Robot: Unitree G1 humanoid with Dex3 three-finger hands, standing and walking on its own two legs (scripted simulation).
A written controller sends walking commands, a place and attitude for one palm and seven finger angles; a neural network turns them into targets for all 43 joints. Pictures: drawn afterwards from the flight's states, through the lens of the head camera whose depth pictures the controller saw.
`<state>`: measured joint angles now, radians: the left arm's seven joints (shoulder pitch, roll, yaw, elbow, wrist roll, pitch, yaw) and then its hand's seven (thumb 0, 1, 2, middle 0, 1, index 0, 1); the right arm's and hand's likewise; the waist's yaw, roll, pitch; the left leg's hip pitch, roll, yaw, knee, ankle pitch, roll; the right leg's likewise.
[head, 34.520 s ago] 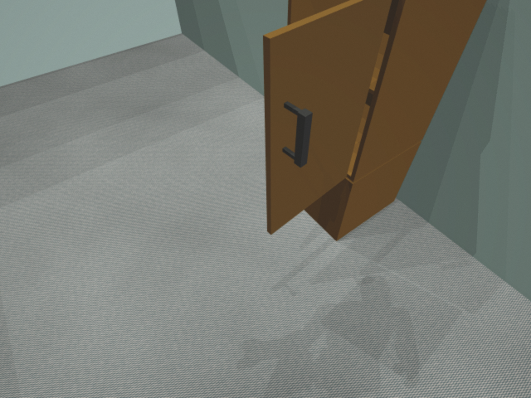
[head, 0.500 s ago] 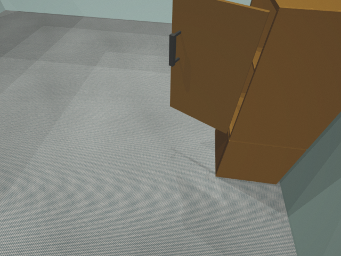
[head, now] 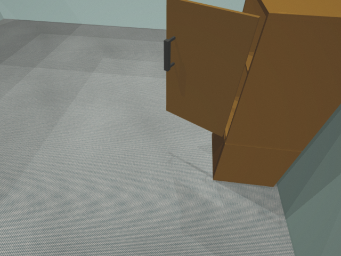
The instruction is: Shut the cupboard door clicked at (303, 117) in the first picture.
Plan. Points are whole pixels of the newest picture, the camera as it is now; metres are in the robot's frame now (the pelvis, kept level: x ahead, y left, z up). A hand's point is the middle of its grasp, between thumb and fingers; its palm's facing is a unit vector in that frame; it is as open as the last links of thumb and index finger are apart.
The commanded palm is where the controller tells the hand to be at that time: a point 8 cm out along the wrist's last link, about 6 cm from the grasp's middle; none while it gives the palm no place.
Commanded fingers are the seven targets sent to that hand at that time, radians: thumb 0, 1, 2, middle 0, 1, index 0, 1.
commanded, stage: look to check the result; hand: left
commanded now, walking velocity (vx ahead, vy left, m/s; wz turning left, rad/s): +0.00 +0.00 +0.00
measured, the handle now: (170, 53) +0.91 +0.04 +0.03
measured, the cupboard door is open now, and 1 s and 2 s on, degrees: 63 63 63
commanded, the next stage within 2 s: walk to a spot facing it in 0.50 s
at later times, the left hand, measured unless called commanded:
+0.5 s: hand out of the picture +0.06 +0.21 -0.17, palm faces -0.02 -0.96 -0.28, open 7.4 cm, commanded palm none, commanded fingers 0.00 0.90 0.90 -0.20 -0.30 -0.20 -0.30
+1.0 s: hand out of the picture +0.04 +0.21 -0.20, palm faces +0.18 -0.96 -0.23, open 7.4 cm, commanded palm none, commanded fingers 0.00 0.90 0.90 -0.20 -0.30 -0.20 -0.30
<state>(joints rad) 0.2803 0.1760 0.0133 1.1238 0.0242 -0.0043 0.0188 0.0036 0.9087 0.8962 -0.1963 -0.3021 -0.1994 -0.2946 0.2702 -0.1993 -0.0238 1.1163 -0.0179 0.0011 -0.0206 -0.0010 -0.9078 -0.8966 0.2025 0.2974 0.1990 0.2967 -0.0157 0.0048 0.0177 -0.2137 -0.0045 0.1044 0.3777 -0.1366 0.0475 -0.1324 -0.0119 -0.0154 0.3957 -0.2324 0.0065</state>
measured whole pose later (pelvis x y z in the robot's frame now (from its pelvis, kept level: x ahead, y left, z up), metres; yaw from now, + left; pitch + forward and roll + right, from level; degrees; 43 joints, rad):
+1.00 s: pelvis +0.03 +0.01 -0.02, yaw +11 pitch -2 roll -1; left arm 0.21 0.22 0.06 1.00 0.03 0.02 0.02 0.00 0.91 0.90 -0.20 -0.30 -0.20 -0.29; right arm 0.21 -0.20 -0.04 1.01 -0.02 0.06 0.02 0.00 -0.91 -0.90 0.20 0.30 0.20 0.30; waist -0.03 -0.03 0.12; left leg -0.33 0.01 0.07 0.66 -0.28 -0.01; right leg -0.15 -0.08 -0.18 0.64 -0.43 0.02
